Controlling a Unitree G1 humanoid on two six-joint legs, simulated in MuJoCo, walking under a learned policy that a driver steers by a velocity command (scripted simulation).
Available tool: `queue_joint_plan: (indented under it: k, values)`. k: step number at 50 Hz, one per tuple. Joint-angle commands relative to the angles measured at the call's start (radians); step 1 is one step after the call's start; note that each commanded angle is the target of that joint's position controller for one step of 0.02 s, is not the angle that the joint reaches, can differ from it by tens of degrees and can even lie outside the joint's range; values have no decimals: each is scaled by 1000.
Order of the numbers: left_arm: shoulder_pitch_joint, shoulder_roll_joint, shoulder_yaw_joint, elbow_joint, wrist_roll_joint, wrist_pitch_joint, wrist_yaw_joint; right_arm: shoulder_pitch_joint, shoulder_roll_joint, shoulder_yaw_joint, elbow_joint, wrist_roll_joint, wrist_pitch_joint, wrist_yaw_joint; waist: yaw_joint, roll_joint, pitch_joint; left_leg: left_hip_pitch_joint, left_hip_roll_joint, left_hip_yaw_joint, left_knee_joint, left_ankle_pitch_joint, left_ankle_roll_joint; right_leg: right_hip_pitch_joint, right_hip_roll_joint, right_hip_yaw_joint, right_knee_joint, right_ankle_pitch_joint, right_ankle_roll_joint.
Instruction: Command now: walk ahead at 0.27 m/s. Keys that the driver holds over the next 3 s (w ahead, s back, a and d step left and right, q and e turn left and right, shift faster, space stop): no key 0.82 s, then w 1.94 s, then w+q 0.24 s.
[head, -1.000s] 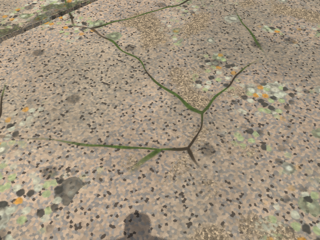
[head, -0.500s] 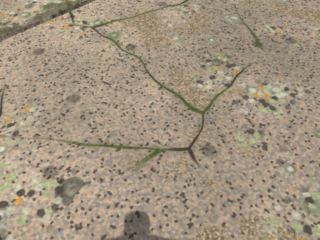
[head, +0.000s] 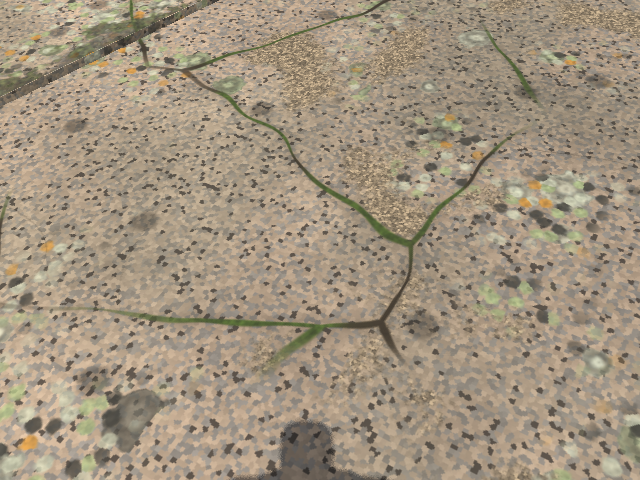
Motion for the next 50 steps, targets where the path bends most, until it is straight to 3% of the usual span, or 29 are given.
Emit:
queue_joint_plan:
  k: [1,3,5,10,12,14,15,16,17,18,19,20,21,23,25,26,27,29,30,31,33,36,41,44,45,47,48,50]
  values:
    - [119,88,4,3,0,-7,6,-52,1,3,-75,0,-29,13,-5,-50,140,-357,60,-19,159,112,0,141,-314,391,-354,243,-107]
    - [136,53,-16,20,-1,-21,13,-20,-2,-1,-61,-3,-11,9,-28,-77,76,-288,43,19,122,135,-25,164,-259,230,-294,676,-85]
    - [169,44,-31,41,-2,-25,22,-42,-4,-2,-66,8,5,5,-38,-115,49,-279,16,43,54,167,-38,193,-226,144,-246,915,-66]
    - [191,52,-53,61,2,-12,39,-202,8,16,-102,20,18,-12,-8,-179,51,-177,-34,97,-236,244,-34,161,-193,72,-183,1009,-45]
    - [202,53,-55,71,0,-7,40,-200,-3,17,-93,21,17,-16,-4,-183,41,-122,-39,98,-286,259,-18,164,-211,89,-145,995,-55]
    - [176,59,-54,70,-5,-5,39,-161,-12,15,-74,19,8,-22,-30,-163,36,-39,-45,93,-369,283,6,155,-221,107,-80,974,-59]
    - [157,68,-51,70,-8,-4,36,-111,-14,14,-55,17,-1,-25,-65,-129,25,49,-38,84,-475,396,15,138,-206,98,-14,937,-41]
    - [173,70,-50,68,-10,-6,34,-38,-61,2,-36,9,-14,-28,-81,-81,-27,190,43,4,-490,676,29,81,-172,91,79,754,-12]
    - [254,36,-55,66,-22,-1,38,38,-121,-11,-21,-4,-21,-28,-57,18,-126,352,216,-151,-430,1091,111,-18,-102,56,232,309,14]
    - [304,-11,-57,95,-49,27,40,47,-83,0,-21,9,-16,-30,-67,124,-205,349,367,-313,-481,1222,267,-44,-4,48,410,-231,32]
    - [237,5,-48,81,-25,47,41,-6,-51,14,-28,25,-12,-28,-48,91,-140,237,367,-343,-557,1007,278,-71,-13,108,466,-385,35]
    - [179,2,-45,68,1,55,37,-78,-46,17,-40,24,-6,-31,-29,56,-45,129,327,-306,-609,810,249,-87,-25,127,471,-372,41]
    - [142,-9,-45,63,9,59,31,-125,-34,24,-49,16,0,-38,-7,25,0,54,288,-261,-652,683,209,-75,-40,137,422,-321,46]
    - [152,-39,-52,74,2,74,30,-170,-13,34,-52,9,9,-48,39,41,31,-25,209,-166,-693,535,131,-6,-52,124,246,-245,61]
    - [180,-35,-52,99,-7,84,37,-151,-32,30,-45,9,13,-45,36,34,-3,2,181,-141,-683,460,104,46,-29,90,128,-163,67]
    - [194,-37,-53,109,-9,88,39,-155,-44,28,-44,17,15,-43,46,23,-15,-14,171,-131,-680,369,88,90,-29,81,57,-77,66]
    - [196,-41,-56,115,-6,89,39,-165,-54,25,-45,27,20,-40,55,14,-8,-57,157,-123,-686,231,63,142,-32,76,-27,32,62]
    - [139,-3,-56,87,13,85,36,-148,-55,19,-41,35,28,-32,29,3,59,-143,119,-123,-723,-28,-11,154,-98,151,-136,83,54]
    - [115,24,-54,79,7,80,35,-137,-38,18,-41,39,38,-29,7,-41,127,-109,81,-93,-730,4,-30,26,-112,175,-154,-15,41]
    - [98,20,-55,82,-1,73,35,-122,-15,23,-32,33,41,-27,-2,-88,149,-22,70,-74,-693,96,-33,-51,-117,187,-184,-41,37]
    - [77,12,-57,81,-9,55,38,-75,-3,26,-10,21,36,-27,-21,-109,115,87,72,-63,-633,249,-26,-63,-127,194,-220,21,37]
    - [81,13,-57,79,-12,40,41,-58,-15,25,4,21,25,-26,-21,-74,70,117,81,-60,-616,331,-21,-1,-132,193,-224,108,30]
    - [99,9,-58,86,-11,38,41,-57,-2,30,19,24,24,-30,-16,-58,73,113,83,-54,-612,352,-28,25,-132,186,-227,151,23]
    - [139,46,-41,92,-6,44,39,-60,-10,23,15,20,29,-27,-2,-92,73,63,17,1,-529,93,-17,26,-115,210,-251,-154,-17]
    - [154,69,-30,89,-4,48,37,-72,-10,19,5,15,31,-22,10,-130,107,-14,-14,32,-465,-8,-12,23,-142,266,-282,-307,-48]
    - [215,104,-11,95,-6,54,35,-137,12,21,-37,-2,27,-9,48,-182,212,-218,-38,95,-316,-33,-13,59,-273,430,-384,-494,-126]
    - [228,106,-6,98,-4,52,35,-173,15,21,-62,-8,19,-3,59,-187,246,-277,-7,85,-251,-2,-8,64,-324,480,-409,-477,-157]
    - [243,105,-1,99,12,37,32,-222,-15,10,-106,-3,0,8,61,-158,242,-391,33,44,-150,-19,0,149,-360,500,-416,-331,-187]
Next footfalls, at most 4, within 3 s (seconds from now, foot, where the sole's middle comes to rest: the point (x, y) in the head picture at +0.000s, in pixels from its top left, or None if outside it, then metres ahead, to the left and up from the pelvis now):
0.32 left None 0.23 0.07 -0.77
0.58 right None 0.16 -0.12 -0.77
1.16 left None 0.35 0.10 -0.77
1.68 right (377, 397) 0.69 -0.06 -0.77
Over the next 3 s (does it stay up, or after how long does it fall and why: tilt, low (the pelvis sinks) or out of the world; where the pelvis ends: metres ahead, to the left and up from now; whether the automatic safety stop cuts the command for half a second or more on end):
stays up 1.25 0.00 0.01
